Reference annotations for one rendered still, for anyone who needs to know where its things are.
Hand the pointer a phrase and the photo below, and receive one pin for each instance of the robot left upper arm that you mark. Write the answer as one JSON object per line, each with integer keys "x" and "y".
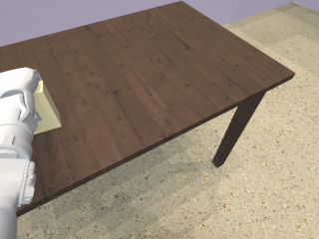
{"x": 17, "y": 185}

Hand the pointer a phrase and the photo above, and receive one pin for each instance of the robot left hand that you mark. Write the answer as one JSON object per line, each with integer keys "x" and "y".
{"x": 25, "y": 78}

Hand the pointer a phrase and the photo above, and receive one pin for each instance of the left robot forearm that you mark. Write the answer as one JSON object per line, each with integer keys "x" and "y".
{"x": 17, "y": 123}

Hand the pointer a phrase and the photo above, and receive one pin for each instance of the table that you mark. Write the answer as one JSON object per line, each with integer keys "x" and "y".
{"x": 126, "y": 85}

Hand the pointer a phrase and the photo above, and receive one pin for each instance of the sponge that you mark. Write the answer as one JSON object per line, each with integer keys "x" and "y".
{"x": 46, "y": 108}

